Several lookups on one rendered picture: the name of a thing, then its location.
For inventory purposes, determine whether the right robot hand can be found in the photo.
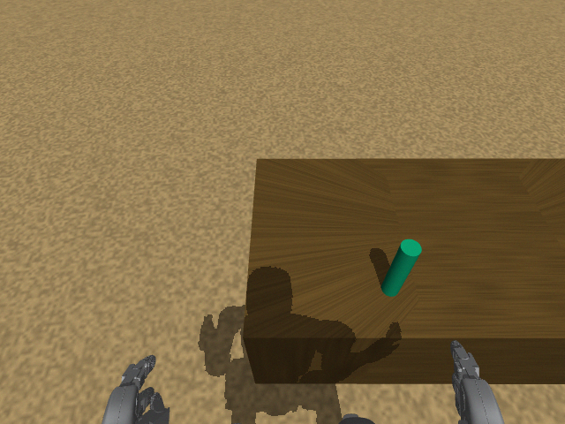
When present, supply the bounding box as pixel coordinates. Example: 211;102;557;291
450;340;504;424

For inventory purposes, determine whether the can can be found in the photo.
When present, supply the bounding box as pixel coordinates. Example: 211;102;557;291
381;239;422;297

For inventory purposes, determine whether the left robot hand can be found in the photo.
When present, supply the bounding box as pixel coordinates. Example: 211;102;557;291
102;355;170;424

